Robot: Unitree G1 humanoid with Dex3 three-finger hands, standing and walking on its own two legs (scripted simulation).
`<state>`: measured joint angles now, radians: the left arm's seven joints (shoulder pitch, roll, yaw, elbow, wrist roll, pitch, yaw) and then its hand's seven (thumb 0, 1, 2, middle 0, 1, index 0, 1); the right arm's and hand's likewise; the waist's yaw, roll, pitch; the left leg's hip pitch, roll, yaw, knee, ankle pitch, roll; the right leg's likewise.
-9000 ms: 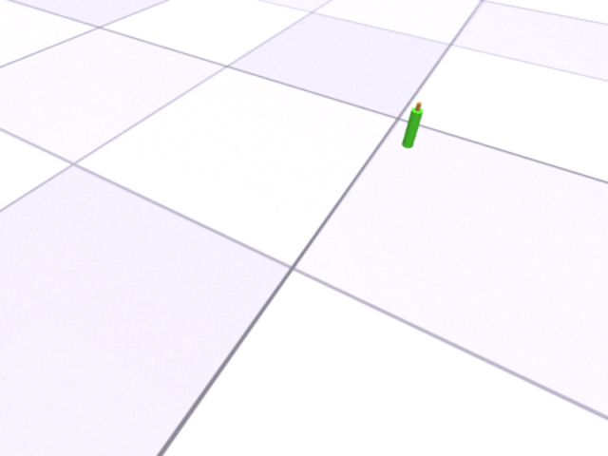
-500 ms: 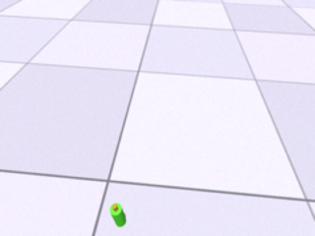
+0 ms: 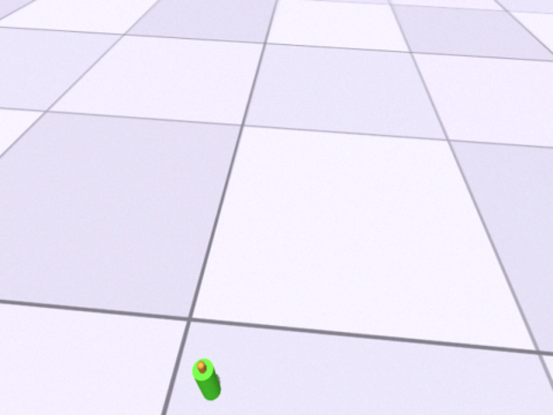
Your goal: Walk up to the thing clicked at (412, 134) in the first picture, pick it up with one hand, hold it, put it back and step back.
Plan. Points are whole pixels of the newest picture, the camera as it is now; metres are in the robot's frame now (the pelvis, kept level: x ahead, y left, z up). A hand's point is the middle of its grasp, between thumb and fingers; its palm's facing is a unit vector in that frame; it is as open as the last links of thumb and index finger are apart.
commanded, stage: stand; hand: left
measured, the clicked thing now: (206, 378) +0.36 +0.21 -0.65
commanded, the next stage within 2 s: go down in 0.62 s
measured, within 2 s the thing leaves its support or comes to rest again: neither
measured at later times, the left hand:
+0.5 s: hand out of the picture +0.08 +0.26 -0.16, palm faces -0.04 -0.94 -0.35, open 7.4 cm
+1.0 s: hand out of the picture +0.16 +0.26 -0.16, palm faces +0.03 -0.94 -0.34, open 11.9 cm
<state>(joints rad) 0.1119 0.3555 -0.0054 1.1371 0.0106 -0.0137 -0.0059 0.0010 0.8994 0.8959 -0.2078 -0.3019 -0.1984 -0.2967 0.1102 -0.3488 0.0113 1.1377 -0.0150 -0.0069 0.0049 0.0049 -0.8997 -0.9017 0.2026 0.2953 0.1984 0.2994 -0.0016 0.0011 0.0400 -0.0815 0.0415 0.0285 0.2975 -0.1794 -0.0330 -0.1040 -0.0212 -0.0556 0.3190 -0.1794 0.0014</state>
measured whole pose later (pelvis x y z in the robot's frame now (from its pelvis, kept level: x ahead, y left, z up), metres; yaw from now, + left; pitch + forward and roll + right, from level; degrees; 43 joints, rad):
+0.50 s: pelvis +0.01 +0.00 +0.00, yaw +0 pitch -2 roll +0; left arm 0.11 0.35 -0.01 1.13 0.01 -0.01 0.00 0.00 0.90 0.90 -0.21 -0.30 -0.20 -0.30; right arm 0.11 -0.35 0.01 1.13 -0.02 -0.01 0.00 0.00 -0.90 -0.90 0.20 0.30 0.20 0.30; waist 0.00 0.00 0.04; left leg -0.08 0.04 0.03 0.30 -0.19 -0.03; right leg -0.10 -0.02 -0.05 0.32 -0.18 0.01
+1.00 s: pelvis -0.01 +0.01 -0.02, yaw +0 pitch +6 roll +0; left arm -0.03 0.34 0.18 0.99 0.08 0.01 -0.03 0.00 0.38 0.39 -0.09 -0.10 -0.08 -0.08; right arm 0.24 -0.24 -0.02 0.78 0.02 -0.04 -0.02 0.01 -0.93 -0.91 0.20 0.30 0.20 0.30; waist -0.03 -0.02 0.01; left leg -0.39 0.04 0.02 0.58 -0.29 -0.02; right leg -0.40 -0.03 -0.05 0.57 -0.28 0.00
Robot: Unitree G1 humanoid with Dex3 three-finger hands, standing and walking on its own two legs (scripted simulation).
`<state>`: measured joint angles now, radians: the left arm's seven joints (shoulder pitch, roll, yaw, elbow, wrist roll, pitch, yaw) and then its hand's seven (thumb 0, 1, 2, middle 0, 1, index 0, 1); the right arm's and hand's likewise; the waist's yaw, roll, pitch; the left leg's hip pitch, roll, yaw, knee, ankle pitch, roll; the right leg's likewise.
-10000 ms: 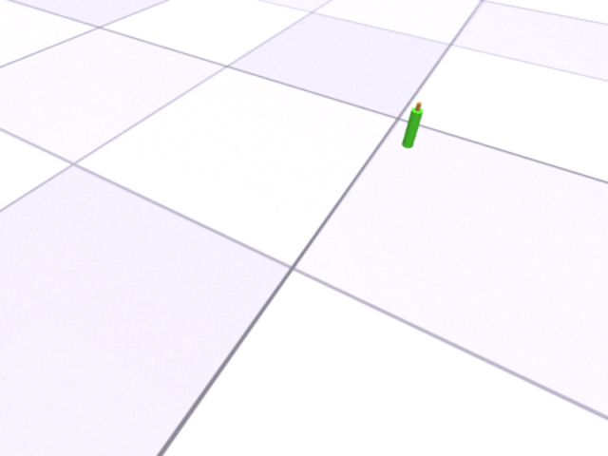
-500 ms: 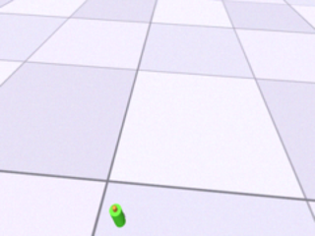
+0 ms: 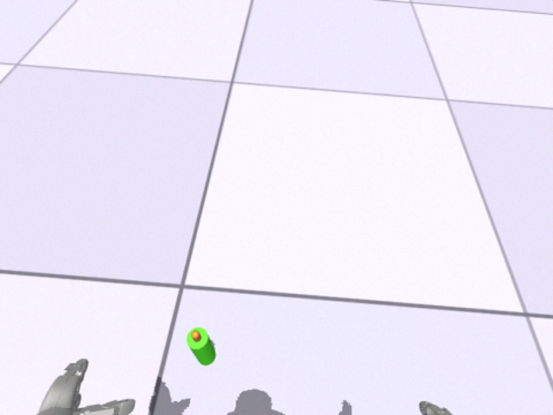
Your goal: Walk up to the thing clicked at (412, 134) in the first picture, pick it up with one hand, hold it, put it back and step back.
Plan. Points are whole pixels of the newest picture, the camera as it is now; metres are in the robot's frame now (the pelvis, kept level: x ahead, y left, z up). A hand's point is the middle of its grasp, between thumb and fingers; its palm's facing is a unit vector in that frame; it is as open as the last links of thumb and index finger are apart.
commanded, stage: go down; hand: left
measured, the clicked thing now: (201, 345) +0.37 +0.20 -0.63
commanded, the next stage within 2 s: none
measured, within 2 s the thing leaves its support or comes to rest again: neither
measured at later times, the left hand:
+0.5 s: hand out of the picture +0.15 +0.28 -0.17, palm faces +0.05 -0.94 -0.32, open 17.4 cm
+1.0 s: hand (92, 410) +0.17 +0.31 -0.22, palm faces +0.11 -0.96 -0.26, open 17.4 cm
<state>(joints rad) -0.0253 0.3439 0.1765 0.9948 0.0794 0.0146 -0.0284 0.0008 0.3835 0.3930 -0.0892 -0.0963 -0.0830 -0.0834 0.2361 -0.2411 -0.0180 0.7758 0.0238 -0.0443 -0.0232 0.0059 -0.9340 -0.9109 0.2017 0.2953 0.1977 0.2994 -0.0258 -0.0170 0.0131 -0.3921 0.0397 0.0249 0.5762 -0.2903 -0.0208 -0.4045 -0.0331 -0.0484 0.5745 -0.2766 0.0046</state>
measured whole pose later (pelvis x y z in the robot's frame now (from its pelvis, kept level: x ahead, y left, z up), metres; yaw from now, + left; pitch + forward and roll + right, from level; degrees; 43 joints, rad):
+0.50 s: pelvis +0.00 +0.02 -0.05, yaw +1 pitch +14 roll -2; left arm 0.27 0.34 0.19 0.45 0.03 0.24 -0.06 -0.01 -0.54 0.05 -0.10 -0.08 -0.08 -0.08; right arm 0.23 -0.24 -0.01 0.58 0.01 -0.14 -0.07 0.01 -0.84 -0.88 0.20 0.30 0.20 0.30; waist -0.04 0.00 -0.11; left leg -0.75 0.04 -0.01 1.01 -0.50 0.00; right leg -0.73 -0.04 -0.06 0.96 -0.46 0.02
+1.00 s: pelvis -0.02 +0.01 -0.11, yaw +1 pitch +21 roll -3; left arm 0.16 0.42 0.33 0.53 -0.05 0.07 -0.19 -0.01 -0.55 0.06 -0.09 -0.07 -0.07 -0.07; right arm 0.22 -0.25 0.01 0.55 0.00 -0.23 -0.08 0.01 -0.88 -0.90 0.20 0.30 0.20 0.30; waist -0.04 -0.01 -0.15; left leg -1.11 0.04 -0.03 1.32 -0.59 -0.01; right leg -1.09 -0.05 -0.07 1.27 -0.55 0.01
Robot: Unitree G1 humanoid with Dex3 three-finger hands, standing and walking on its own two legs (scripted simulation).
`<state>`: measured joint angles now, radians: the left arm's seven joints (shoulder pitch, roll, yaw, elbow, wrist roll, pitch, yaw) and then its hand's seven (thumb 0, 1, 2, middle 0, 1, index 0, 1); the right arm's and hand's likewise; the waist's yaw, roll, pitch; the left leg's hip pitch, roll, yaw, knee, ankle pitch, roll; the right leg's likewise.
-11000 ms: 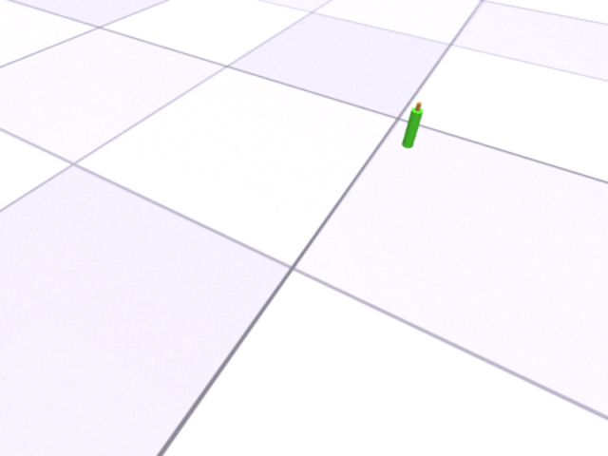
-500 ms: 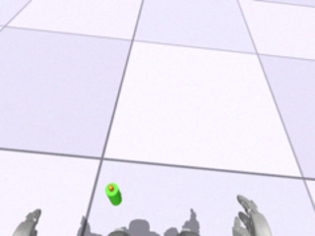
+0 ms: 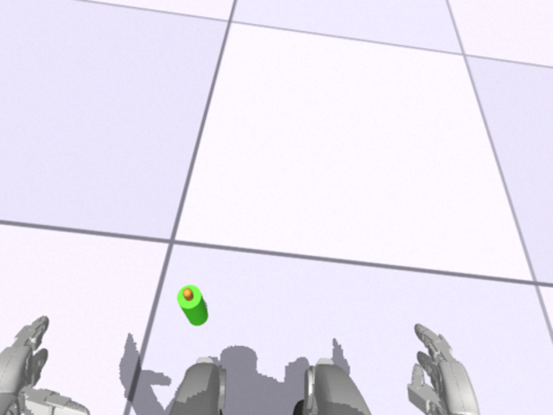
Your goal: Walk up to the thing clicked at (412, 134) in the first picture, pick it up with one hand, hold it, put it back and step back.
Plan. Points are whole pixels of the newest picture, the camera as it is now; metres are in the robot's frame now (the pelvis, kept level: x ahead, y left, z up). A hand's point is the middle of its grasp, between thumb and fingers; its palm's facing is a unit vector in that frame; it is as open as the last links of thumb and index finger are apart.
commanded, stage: go down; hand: left
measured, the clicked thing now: (193, 305) +0.40 +0.18 -0.52
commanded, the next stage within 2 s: approach in 1.72 s
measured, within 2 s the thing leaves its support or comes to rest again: neither
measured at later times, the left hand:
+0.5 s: hand (68, 322) +0.28 +0.34 -0.18, palm faces +0.08 -0.98 -0.16, open 17.6 cm
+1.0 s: hand (72, 307) +0.32 +0.36 -0.22, palm faces +0.05 -0.99 -0.12, open 17.6 cm
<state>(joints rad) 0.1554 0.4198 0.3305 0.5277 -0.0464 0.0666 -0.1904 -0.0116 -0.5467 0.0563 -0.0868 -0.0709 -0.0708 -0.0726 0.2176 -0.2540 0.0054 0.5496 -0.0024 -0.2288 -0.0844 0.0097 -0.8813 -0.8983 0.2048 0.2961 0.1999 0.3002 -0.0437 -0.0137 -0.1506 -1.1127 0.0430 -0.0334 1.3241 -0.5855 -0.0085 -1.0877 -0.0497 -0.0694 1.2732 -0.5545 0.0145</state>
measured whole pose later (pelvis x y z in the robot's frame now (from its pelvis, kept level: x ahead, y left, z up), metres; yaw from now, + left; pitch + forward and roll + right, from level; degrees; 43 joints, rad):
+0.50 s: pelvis -0.04 +0.00 -0.12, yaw -2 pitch +31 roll -4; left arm -0.28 0.63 0.58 0.91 -0.13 -0.31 -0.52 -0.02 -0.60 0.04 -0.08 -0.07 -0.07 -0.07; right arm 0.16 -0.30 0.04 0.65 -0.01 -0.20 -0.05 0.01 -0.88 -0.90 0.20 0.30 0.20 0.30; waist -0.06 -0.02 -0.18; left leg -1.67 0.04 -0.06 1.78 -0.66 -0.01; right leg -1.64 -0.05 -0.06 1.72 -0.63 0.01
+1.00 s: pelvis -0.06 +0.00 -0.19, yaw -3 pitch +33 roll -6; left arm -0.44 0.76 0.68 0.99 -0.17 -0.34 -0.66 -0.02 -0.57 0.04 -0.07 -0.03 -0.05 -0.04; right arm 0.13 -0.33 0.08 0.67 -0.02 -0.20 -0.05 0.01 -0.91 -0.91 0.20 0.30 0.20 0.30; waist -0.07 -0.02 -0.15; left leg -1.91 0.04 -0.09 2.02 -0.69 -0.01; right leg -1.87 -0.05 -0.07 1.94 -0.65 0.01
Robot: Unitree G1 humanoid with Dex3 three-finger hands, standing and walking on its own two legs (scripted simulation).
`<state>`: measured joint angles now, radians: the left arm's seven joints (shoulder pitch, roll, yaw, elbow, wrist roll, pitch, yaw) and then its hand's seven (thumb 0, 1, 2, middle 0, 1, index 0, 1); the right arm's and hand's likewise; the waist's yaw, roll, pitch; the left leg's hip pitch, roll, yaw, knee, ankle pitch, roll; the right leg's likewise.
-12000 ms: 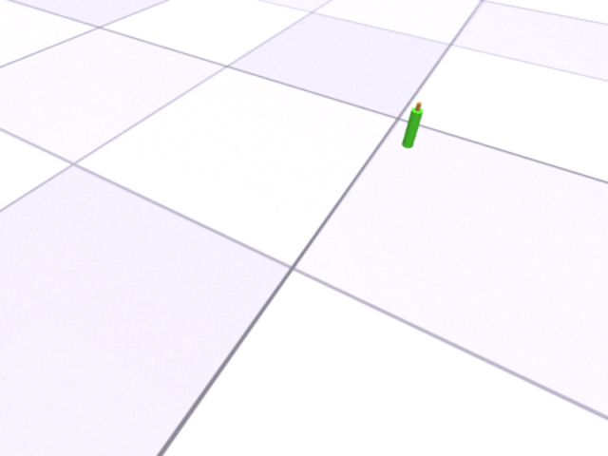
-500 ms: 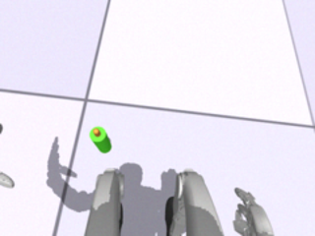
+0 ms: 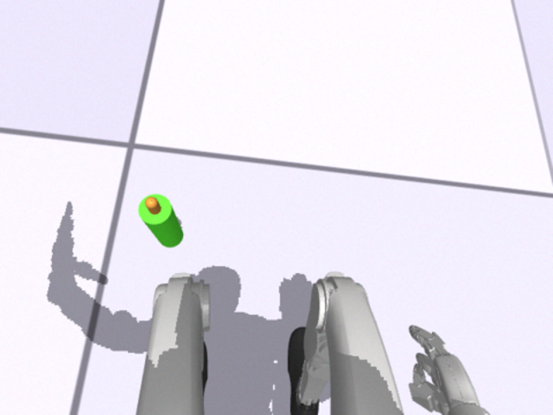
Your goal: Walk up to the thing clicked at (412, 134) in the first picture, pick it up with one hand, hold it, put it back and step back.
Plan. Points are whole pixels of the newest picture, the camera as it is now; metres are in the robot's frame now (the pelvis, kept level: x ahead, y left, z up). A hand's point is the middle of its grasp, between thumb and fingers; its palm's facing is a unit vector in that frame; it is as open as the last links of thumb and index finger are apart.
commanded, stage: go down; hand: left
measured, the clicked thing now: (162, 221) +0.44 +0.21 -0.33
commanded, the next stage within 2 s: approach in 0.72 s
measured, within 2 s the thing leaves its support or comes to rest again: neither
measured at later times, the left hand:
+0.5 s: hand out of the picture +0.37 +0.39 -0.04, palm faces +0.10 -0.99 -0.10, open 17.6 cm
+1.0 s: hand out of the picture +0.38 +0.39 -0.06, palm faces +0.10 -0.99 -0.06, open 17.7 cm
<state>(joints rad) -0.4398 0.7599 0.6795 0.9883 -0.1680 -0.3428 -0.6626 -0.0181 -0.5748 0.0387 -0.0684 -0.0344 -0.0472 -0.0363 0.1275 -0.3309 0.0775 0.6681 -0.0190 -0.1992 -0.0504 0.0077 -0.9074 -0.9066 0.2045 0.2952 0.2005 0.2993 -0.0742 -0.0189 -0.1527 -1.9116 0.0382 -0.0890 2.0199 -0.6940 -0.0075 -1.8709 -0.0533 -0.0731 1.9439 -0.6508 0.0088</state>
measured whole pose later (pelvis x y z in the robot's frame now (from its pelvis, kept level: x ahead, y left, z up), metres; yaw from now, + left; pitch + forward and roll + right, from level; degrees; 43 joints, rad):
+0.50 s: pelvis -0.01 +0.00 -0.04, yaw +0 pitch +32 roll -6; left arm -0.52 0.82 0.71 1.03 -0.17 -0.34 -0.71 -0.02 -0.58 0.05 -0.06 -0.04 -0.04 -0.05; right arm 0.13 -0.35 0.09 0.67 -0.03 -0.20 -0.05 0.01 -0.91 -0.91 0.20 0.30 0.20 0.30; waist -0.09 -0.02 -0.14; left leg -2.01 0.03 -0.10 2.13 -0.69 -0.01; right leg -1.97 -0.06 -0.07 2.05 -0.65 0.01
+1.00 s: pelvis -0.01 +0.00 -0.06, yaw -1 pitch +33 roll -7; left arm -0.59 0.88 0.75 1.12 -0.21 -0.40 -0.75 -0.02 -0.59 0.05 -0.08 -0.06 -0.05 -0.08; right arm 0.13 -0.36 0.12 0.67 -0.03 -0.20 -0.03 0.01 -0.90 -0.91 0.20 0.30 0.20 0.30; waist -0.11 -0.03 -0.11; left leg -2.09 0.03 -0.11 2.21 -0.70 0.00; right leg -2.04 -0.05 -0.07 2.12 -0.65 0.02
